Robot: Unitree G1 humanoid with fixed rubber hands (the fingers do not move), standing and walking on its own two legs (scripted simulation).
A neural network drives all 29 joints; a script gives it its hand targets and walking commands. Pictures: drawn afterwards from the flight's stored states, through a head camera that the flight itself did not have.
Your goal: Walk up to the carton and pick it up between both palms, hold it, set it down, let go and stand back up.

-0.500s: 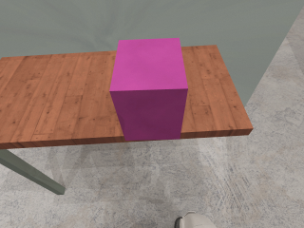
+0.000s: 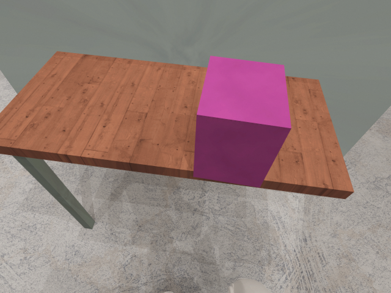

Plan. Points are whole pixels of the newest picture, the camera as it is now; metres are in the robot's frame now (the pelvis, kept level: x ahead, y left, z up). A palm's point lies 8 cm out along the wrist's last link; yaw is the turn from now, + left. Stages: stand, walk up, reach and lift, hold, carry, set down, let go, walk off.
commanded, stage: walk up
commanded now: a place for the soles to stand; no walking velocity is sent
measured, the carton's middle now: (235, 124) +0.46 -0.06 +0.07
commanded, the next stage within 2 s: none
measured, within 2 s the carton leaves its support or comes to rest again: neither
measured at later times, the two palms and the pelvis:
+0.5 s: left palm out of the picture +0.01 +0.21 -0.13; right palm out of the picture -0.03 -0.26 -0.13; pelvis -0.01 -0.02 +0.01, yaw -4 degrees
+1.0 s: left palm out of the picture +0.04 +0.22 -0.13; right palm out of the picture +0.01 -0.25 -0.13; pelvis +0.01 -0.01 +0.01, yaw -6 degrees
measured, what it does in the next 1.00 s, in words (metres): steps on the spot: right foot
